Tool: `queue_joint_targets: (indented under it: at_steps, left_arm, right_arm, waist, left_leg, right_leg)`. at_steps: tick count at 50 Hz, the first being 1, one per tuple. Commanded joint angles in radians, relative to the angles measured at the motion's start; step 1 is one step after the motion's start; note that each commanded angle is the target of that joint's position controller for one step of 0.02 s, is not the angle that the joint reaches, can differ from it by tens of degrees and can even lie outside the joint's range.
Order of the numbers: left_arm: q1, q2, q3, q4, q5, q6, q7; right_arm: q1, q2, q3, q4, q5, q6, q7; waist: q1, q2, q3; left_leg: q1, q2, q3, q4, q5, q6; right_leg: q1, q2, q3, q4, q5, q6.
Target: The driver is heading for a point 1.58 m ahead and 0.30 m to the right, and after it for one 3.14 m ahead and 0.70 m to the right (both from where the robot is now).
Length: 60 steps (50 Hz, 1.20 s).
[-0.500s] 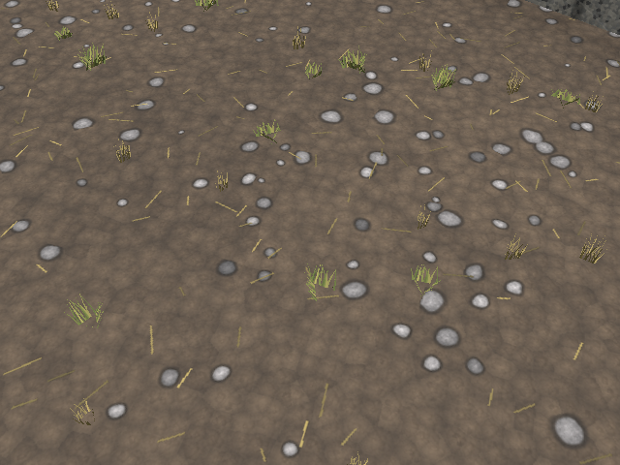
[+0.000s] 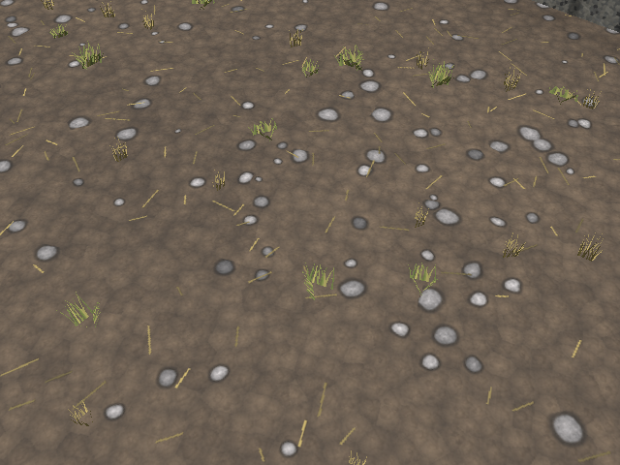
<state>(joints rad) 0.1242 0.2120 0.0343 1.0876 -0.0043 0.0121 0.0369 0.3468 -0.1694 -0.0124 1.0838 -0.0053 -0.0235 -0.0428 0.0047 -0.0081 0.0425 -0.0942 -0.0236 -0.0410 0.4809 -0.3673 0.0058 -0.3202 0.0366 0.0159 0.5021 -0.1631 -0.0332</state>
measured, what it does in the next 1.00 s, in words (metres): shifts its weight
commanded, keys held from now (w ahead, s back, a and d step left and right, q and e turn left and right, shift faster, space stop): no key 0.70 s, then w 0.30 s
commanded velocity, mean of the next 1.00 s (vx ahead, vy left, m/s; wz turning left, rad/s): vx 0.07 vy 0.00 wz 0.00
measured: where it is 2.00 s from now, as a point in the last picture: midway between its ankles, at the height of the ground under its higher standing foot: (325, 414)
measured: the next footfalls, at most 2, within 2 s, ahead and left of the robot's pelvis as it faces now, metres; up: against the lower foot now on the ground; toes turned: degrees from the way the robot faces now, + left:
left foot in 1.48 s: +0.50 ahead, +0.13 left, +0.00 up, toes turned +3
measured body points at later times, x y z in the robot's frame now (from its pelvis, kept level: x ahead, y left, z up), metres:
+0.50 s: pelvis +0.00 +0.00 +0.00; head +0.02 +0.00 +0.45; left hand +0.07 +0.25 -0.15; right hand -0.03 -0.23 -0.16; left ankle -0.07 +0.12 -0.73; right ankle +0.07 -0.10 -0.73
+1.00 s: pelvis +0.07 -0.02 -0.01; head +0.08 -0.03 +0.44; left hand +0.14 +0.24 -0.14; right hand -0.01 -0.27 -0.16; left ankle -0.07 +0.12 -0.73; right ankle +0.09 -0.11 -0.74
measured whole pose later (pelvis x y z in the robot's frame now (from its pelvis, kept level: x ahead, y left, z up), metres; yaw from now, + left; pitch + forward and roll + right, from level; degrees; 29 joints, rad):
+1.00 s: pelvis +0.07 -0.02 -0.01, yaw +1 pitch +0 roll -1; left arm 0.18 0.23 0.06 1.06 -0.04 -0.10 -0.01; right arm 0.50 -0.21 -0.05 1.06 0.02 -0.06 -0.03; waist -0.01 0.05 0.01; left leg -0.05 0.03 -0.06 0.56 -0.48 0.00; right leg -0.31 0.03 -0.07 0.59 -0.27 -0.07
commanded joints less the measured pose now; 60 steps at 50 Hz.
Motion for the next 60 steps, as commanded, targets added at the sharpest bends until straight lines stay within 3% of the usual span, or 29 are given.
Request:
queue_joint_targets:
  at_steps: [1,35,36,38,40,42,43,44,46,48,49,50,51,52,53,54,56,58,60]
  left_arm:
    - [-0.002,0.102,0.016,-0.034,0.000,-0.008,0.003]
    - [0.033,0.086,0.018,-0.029,-0.003,-0.008,0.008]
    - [0.051,0.073,0.015,-0.018,-0.002,-0.008,0.008]
    - [0.063,0.089,0.023,-0.014,-0.011,-0.009,0.009]
    - [0.027,0.089,0.024,-0.035,-0.018,-0.033,0.002]
    - [-0.058,0.058,0.017,-0.076,-0.029,-0.075,-0.016]
    - [-0.082,0.061,0.017,-0.090,-0.028,-0.093,-0.025]
    - [-0.079,0.071,0.018,-0.096,-0.028,-0.107,-0.033]
    - [-0.050,0.073,0.020,-0.099,-0.037,-0.125,-0.047]
    - [0.121,0.091,0.043,-0.034,-0.039,-0.127,-0.051]
    - [0.272,0.130,0.065,0.008,-0.036,-0.123,-0.050]
    - [0.437,0.228,0.093,0.031,-0.030,-0.119,-0.045]
    - [0.491,0.216,0.075,0.039,-0.013,-0.124,-0.054]
    - [0.372,0.145,0.047,0.015,-0.005,-0.134,-0.053]
    - [0.269,0.107,0.031,-0.023,-0.007,-0.137,-0.057]
    - [0.213,0.102,0.023,-0.042,-0.004,-0.135,-0.061]
    - [0.206,0.078,0.007,-0.049,0.005,-0.125,-0.062]
    - [0.260,0.095,0.004,-0.035,0.005,-0.118,-0.052]
    - [0.288,0.127,0.006,-0.033,0.008,-0.114,-0.040]
  right_arm:
    - [0.094,-0.086,-0.014,-0.008,0.000,-0.004,-0.003]
    - [0.148,-0.062,-0.019,-0.014,0.002,-0.010,-0.004]
    - [0.170,-0.051,-0.017,-0.003,0.002,-0.009,-0.003]
    - [0.160,-0.079,-0.026,-0.014,0.010,-0.007,-0.008]
    - [0.180,-0.101,-0.032,-0.032,0.020,-0.019,-0.012]
    - [0.216,-0.175,-0.056,-0.030,0.033,-0.041,-0.009]
    - [0.184,-0.198,-0.065,-0.039,0.032,-0.050,-0.008]
    - [0.175,-0.183,-0.064,-0.046,0.027,-0.057,-0.004]
    - [0.159,-0.165,-0.062,-0.057,0.034,-0.059,0.007]
    - [0.102,-0.174,-0.060,-0.083,0.032,-0.052,0.015]
    - [0.063,-0.178,-0.059,-0.101,0.028,-0.057,0.018]
    - [0.037,-0.115,-0.043,-0.141,0.027,-0.070,0.020]
    - [0.055,-0.060,-0.028,-0.160,0.034,-0.091,0.020]
    - [0.031,-0.107,-0.041,-0.168,0.058,-0.100,0.026]
    - [0.004,-0.125,-0.045,-0.171,0.060,-0.106,0.034]
    - [-0.008,-0.122,-0.050,-0.171,0.052,-0.107,0.034]
    - [-0.013,-0.143,-0.069,-0.170,0.037,-0.095,0.036]
    - [-0.034,-0.118,-0.069,-0.178,0.032,-0.080,0.041]
    - [-0.122,-0.109,-0.065,-0.217,0.026,-0.072,0.039]
  waist:
    - [0.000,0.013,0.001]
    - [0.000,0.017,0.013]
    - [-0.002,0.018,-0.007]
    - [-0.003,0.037,0.039]
    - [-0.028,0.056,0.106]
    - [-0.059,0.173,0.166]
    - [-0.055,0.195,0.201]
    - [-0.048,0.178,0.198]
    - [-0.019,0.152,0.176]
    - [0.064,0.137,0.092]
    - [0.134,0.094,0.013]
    - [0.182,-0.158,-0.063]
    - [0.159,-0.276,-0.133]
    - [0.096,-0.148,-0.034]
    - [0.063,-0.081,0.028]
    - [0.035,-0.034,0.047]
    - [0.010,-0.040,0.048]
    - [0.009,-0.050,0.050]
    - [0.019,-0.037,0.068]
  left_leg:
    - [-0.197,0.034,-0.022,-0.110,0.112,0.018]
    - [-0.204,0.035,-0.018,-0.111,0.115,0.020]
    - [-0.196,0.030,-0.012,-0.121,0.020,0.025]
    - [-0.233,0.031,-0.032,-0.124,-0.229,0.065]
    - [-0.239,0.091,-0.123,-0.173,-0.391,0.126]
    - [-0.115,0.260,-0.350,-0.311,-0.416,0.213]
    - [-0.084,0.329,-0.415,-0.324,-0.329,0.241]
    - [-0.035,0.344,-0.412,-0.309,-0.210,0.245]
    - [0.006,0.311,-0.321,-0.255,-0.021,0.207]
    - [-0.153,0.204,-0.179,-0.143,0.196,0.147]
    - [-0.248,0.146,-0.107,0.032,0.373,0.113]
    - [-0.463,0.009,0.038,0.415,0.310,0.030]
    - [-0.606,-0.054,-0.033,0.689,-0.157,0.023]
    - [-0.685,0.019,-0.099,0.825,-0.124,0.057]
    - [-0.687,0.076,-0.085,0.829,-0.021,0.084]
    - [-0.671,0.117,-0.063,0.781,0.070,0.094]
    - [-0.602,0.157,-0.026,0.697,0.154,0.081]
    - [-0.613,0.164,0.010,0.649,0.192,0.052]
    - [-0.669,0.170,0.024,0.561,0.246,0.020]
  right_leg:
    - [0.170,-0.066,0.078,-0.066,0.054,-0.045]
    - [0.172,-0.063,0.074,-0.051,0.078,-0.043]
    - [0.179,-0.054,0.065,-0.056,-0.033,-0.042]
    - [0.110,-0.017,0.034,-0.026,-0.353,-0.044]
    - [-0.011,-0.010,0.031,0.021,-0.464,-0.048]
    - [-0.190,0.010,-0.054,0.182,-0.248,-0.023]
    - [-0.258,-0.031,-0.040,0.244,-0.201,-0.031]
    - [-0.303,-0.053,-0.031,0.268,-0.231,-0.040]
    - [-0.247,-0.061,-0.053,0.162,-0.261,-0.053]
    - [0.139,0.022,-0.115,0.016,-0.104,-0.050]
    - [0.341,-0.009,-0.033,-0.002,-0.072,-0.073]
    - [0.535,-0.227,0.352,-0.168,-0.218,-0.183]
    - [0.599,-0.412,0.738,-0.332,-0.262,-0.281]
    - [0.498,-0.430,0.691,-0.325,-0.310,-0.261]
    - [0.403,-0.383,0.534,-0.331,-0.272,-0.223]
    - [0.341,-0.341,0.423,-0.350,-0.215,-0.194]
    - [0.273,-0.257,0.244,-0.372,-0.048,-0.152]
    - [0.263,-0.233,0.168,-0.384,0.082,-0.156]
    - [0.259,-0.240,0.142,-0.401,0.156,-0.171]
Velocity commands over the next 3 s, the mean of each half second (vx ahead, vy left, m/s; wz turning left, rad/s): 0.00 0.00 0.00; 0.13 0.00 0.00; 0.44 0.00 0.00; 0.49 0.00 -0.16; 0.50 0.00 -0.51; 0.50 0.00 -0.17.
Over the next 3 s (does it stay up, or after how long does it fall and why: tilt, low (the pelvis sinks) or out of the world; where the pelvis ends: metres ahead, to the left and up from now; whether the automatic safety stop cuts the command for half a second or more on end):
stays up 1.14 -0.13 0.01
